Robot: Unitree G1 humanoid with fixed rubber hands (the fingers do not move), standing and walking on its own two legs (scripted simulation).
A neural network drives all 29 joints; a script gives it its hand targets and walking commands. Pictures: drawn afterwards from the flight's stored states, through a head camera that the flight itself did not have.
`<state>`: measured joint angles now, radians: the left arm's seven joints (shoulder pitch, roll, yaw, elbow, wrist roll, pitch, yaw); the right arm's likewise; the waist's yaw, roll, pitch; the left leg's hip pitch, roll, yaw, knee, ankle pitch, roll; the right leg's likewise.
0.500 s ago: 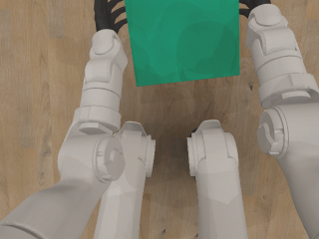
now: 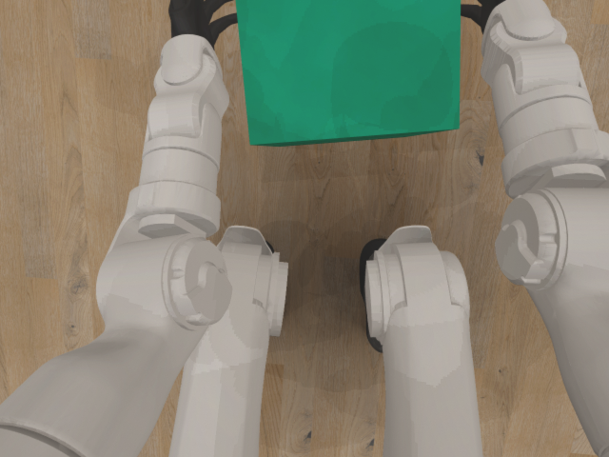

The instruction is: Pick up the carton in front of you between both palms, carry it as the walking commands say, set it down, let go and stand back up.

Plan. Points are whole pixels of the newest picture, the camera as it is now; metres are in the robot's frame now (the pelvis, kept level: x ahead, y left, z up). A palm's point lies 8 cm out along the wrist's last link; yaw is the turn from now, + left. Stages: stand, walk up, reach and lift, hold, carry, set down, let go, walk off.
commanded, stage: set down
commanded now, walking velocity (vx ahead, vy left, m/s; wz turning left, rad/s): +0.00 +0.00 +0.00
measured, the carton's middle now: (341, 60) +0.51 -0.04 -0.26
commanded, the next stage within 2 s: let go in 1.74 s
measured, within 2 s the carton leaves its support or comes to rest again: neither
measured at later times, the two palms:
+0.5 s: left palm (195, 48) +0.52 +0.12 -0.17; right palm (500, 17) +0.53 -0.20 -0.18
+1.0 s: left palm (141, 31) +0.51 +0.14 -0.09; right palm out of the picture +0.54 -0.24 -0.09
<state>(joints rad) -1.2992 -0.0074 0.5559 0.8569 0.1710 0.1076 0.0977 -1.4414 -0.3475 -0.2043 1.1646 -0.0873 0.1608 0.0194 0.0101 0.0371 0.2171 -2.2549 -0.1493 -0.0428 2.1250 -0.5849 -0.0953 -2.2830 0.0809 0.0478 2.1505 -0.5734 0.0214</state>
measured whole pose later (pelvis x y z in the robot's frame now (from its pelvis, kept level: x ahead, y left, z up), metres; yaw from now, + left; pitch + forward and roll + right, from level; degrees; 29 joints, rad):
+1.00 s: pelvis -0.01 +0.00 +0.03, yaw +1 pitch +39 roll +4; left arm -1.17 0.15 0.24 0.83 -0.13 0.13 0.20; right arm -1.35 -0.49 -0.07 1.05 0.13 0.13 0.01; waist 0.02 0.05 0.17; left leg -2.15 -0.08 0.01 2.04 -0.57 -0.05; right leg -2.19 0.03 0.05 2.08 -0.56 -0.01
